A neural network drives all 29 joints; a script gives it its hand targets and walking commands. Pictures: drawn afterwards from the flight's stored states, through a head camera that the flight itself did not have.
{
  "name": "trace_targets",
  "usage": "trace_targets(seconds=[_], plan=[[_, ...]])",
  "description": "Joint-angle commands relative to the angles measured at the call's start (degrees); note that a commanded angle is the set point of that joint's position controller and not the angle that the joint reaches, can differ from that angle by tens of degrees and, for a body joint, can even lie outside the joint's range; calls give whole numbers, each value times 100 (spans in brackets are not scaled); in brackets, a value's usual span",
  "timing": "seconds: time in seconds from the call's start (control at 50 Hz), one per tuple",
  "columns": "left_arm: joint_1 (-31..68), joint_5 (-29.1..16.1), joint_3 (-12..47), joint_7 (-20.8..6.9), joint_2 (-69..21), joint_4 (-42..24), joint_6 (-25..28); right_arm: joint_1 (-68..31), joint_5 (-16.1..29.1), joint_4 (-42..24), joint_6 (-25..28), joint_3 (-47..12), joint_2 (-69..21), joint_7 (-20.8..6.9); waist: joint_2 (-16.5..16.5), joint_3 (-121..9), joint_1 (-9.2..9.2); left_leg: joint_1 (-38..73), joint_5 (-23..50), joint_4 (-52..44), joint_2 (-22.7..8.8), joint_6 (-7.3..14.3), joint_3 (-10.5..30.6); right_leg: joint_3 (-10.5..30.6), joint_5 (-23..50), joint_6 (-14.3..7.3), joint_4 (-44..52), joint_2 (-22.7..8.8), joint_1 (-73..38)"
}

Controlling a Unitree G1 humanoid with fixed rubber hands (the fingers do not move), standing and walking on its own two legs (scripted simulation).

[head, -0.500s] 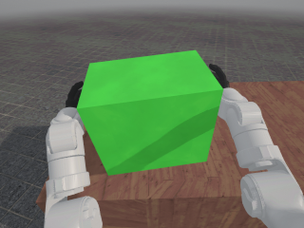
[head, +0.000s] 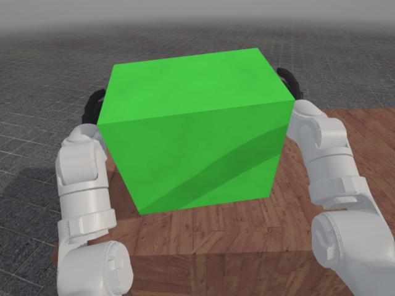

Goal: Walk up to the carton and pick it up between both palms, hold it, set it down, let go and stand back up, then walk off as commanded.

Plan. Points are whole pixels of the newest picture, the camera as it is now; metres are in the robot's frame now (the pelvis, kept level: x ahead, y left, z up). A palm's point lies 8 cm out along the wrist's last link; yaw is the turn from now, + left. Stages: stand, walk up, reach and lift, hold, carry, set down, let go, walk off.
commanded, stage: hold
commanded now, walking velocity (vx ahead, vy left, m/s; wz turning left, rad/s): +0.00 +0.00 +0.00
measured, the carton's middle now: (196, 134) +0.38 +0.01 +0.22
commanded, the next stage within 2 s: none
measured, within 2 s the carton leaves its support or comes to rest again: neither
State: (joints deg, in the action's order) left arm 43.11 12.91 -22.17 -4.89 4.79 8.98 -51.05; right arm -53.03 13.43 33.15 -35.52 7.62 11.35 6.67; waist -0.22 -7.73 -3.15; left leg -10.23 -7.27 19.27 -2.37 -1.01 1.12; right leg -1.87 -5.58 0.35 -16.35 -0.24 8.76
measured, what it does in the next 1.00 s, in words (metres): stands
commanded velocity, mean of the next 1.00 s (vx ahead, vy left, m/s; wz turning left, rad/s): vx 0.00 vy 0.00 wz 0.00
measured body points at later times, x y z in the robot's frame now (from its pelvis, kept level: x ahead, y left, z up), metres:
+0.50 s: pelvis +0.01 +0.00 +0.00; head -0.05 +0.01 +0.45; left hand +0.36 +0.20 +0.23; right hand +0.39 -0.17 +0.25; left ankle +0.04 +0.14 -0.75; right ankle +0.04 -0.12 -0.75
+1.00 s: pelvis +0.02 +0.00 +0.00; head -0.04 +0.01 +0.45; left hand +0.39 +0.20 +0.22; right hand +0.41 -0.17 +0.24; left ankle +0.04 +0.14 -0.75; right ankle +0.04 -0.12 -0.75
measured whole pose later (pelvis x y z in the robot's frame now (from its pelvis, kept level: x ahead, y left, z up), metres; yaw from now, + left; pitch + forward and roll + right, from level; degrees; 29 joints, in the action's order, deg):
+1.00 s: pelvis +0.02 +0.00 +0.00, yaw +0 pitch -1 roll -1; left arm 39.0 12.8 -22.0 -4.9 3.9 9.2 -48.9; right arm -49.7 13.6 32.9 -33.9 4.5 11.2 7.4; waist -0.2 -7.7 -3.4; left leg -10.2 -8.3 19.2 -2.4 -1.8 1.2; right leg -1.8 -6.8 0.4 -16.4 -0.2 8.7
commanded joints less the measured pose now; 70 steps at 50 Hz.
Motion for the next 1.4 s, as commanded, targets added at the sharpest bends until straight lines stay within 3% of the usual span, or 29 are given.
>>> trace_targets(seconds=[0.0,0.04,0.08,0.12,0.14,0.2,0.24,0.28,0.38,0.44,0.48,0.5,0.52,0.58,0.64,0.72,0.78,0.8,0.86,0.9,1.0,1.06,1.14,1.16,1.2,1.26,1.3,1.32,1.38], plan=[[4200,-836,1998,-968,-2052,84,596,-4101,409,-852,342,-1372,-2898,-1121,37,-1582,-47,-372,-927,-779,379,187,-179,167,-654,4,118,393,-1507],[4131,-944,2090,-922,-2034,-127,670,-4007,534,-1085,389,-1571,-3005,-1065,-19,-1714,-10,-87,-297,-622,423,134,-228,148,-245,37,177,343,-1502],[4187,-1069,2291,-884,-2140,-488,710,-3851,587,-1246,420,-1672,-3040,-1032,-45,-2024,-112,241,-32,-518,475,81,-226,97,-18,40,168,346,-1496],[3908,-1155,2344,-871,-2199,-786,693,-3756,829,-1721,424,-2027,-3119,-920,-202,-2302,-49,448,731,-323,508,73,-248,66,769,128,106,374,-1795],[3878,-1163,2481,-842,-2219,-1077,656,-3555,908,-1821,398,-2064,-3088,-894,-4,-2329,-109,616,1035,-254,538,6,-218,-9,1083,127,6,395,-1805],[3861,-1537,2994,-736,-2391,-2035,679,-3520,1337,-2843,372,-2481,-3122,-719,-47,-3155,-251,1019,2073,70,592,-106,-154,-4,2359,170,-134,458,-2285],[4082,-1844,3495,-634,-2583,-2984,696,-3574,1684,-3675,371,-2658,-3148,-586,292,-3925,-356,1316,2960,368,631,-292,-79,-15,3284,135,-335,509,-2563],[3995,-1898,3733,-524,-2624,-3323,634,-3329,1793,-3872,283,-2795,-3113,-499,458,-3770,-424,1333,3190,474,635,-376,-26,-13,3586,141,-445,507,-2473],[3584,-1676,3499,-529,-2265,-3001,376,-3127,1583,-3764,64,-2573,-2607,-530,337,-2692,-407,940,2249,215,600,-318,-62,-29,2381,98,-189,420,-1996],[3978,-1485,3192,-633,-2249,-2241,344,-3573,1305,-2991,33,-2272,-2793,-626,213,-2035,-243,471,963,-127,553,-147,-137,23,932,64,20,317,-1529],[4142,-1547,3190,-686,-2363,-1895,384,-3863,1113,-2909,98,-2097,-2892,-735,100,-2076,-226,267,389,-297,512,-71,-171,8,394,23,48,303,-1452],[4382,-1460,3048,-665,-2359,-1589,431,-4029,1065,-2607,120,-2041,-2951,-798,113,-1977,-137,167,-24,-410,481,10,-164,25,-83,19,127,306,-1286],[4400,-1453,3022,-665,-2392,-1548,463,-4071,1014,-2562,145,-2031,-2997,-829,8,-2084,-127,104,70,-413,457,9,-170,-10,37,0,58,344,-1368],[4437,-1023,2395,-804,-2058,-596,431,-3717,570,-1253,94,-1592,-2912,-956,147,-1196,-136,-372,-967,-716,419,130,-221,61,-785,-26,135,279,-1299],[4175,-779,1982,-954,-1945,41,436,-3840,329,-766,126,-1289,-2772,-1097,88,-923,-93,-645,-1541,-973,318,262,-173,64,-1226,-2,126,377,-1269],[4255,-895,2076,-987,-2131,103,608,-4058,398,-889,294,-1363,-2896,-1148,59,-1349,-57,-649,-1329,-892,305,215,-111,120,-797,15,20,418,-1468],[4125,-953,2151,-922,-2197,-32,674,-4129,472,-1053,439,-1503,-2975,-1094,76,-1716,-56,-246,-558,-724,385,139,-199,92,-345,39,101,378,-1554],[4030,-1077,2266,-896,-2230,-289,696,-4100,611,-1367,466,-1710,-3036,-1079,-145,-1963,-14,1,-114,-550,440,106,-242,116,-34,38,161,385,-1619],[4204,-1040,2242,-836,-2166,-524,718,-3862,722,-1236,435,-1837,-3042,-1028,-41,-2065,-15,328,166,-489,463,72,-230,56,107,38,166,385,-1510],[3895,-1156,2387,-843,-2200,-909,691,-3752,930,-1873,444,-2043,-3088,-906,-160,-2373,-16,612,945,-288,540,40,-263,49,906,120,116,399,-1785],[3668,-1678,3250,-649,-2483,-2680,631,-3356,1652,-3474,355,-2692,-3105,-626,150,-3688,-271,1242,2924,330,638,-217,-99,9,3264,157,-326,494,-2602],[3762,-1852,3580,-593,-2490,-3247,566,-3270,1797,-4100,272,-2787,-2947,-474,270,-3865,-352,1281,3119,466,685,-335,-79,32,3734,179,-420,467,-2604],[3802,-1617,3470,-561,-2214,-3147,397,-3037,1501,-3579,77,-2477,-2666,-535,465,-2757,-437,989,2154,201,606,-349,-76,-14,2269,101,-213,404,-1978],[3582,-1556,3355,-616,-2235,-2536,300,-3140,1451,-3402,3,-2437,-2584,-556,252,-2131,-354,737,1611,50,577,-246,-86,15,1648,66,-57,361,-1731],[4126,-1464,3147,-651,-2265,-2079,378,-3736,1231,-3041,60,-2230,-2758,-633,89,-2004,-230,454,767,-166,534,-119,-165,-21,675,44,64,337,-1510],[4443,-1437,3100,-668,-2377,-1695,438,-3817,1070,-2390,99,-1952,-2923,-795,184,-1847,-242,130,10,-400,491,-50,-181,-11,-19,-6,87,321,-1289],[4710,-1261,2761,-694,-2246,-1045,495,-4038,778,-1749,160,-1725,-3006,-926,138,-1570,-174,-184,-810,-613,425,104,-186,24,-716,-21,124,285,-1154],[4602,-1315,2832,-695,-2381,-1019,541,-3970,704,-1835,208,-1733,-3078,-972,127,-1659,-152,-264,-826,-695,325,136,-160,43,-570,-22,35,334,-1278],[4389,-902,2216,-826,-2083,-168,510,-3880,418,-990,162,-1469,-2955,-1069,12,-1199,-70,-525,-1320,-839,333,275,-171,70,-1091,16,73,341,-1254]])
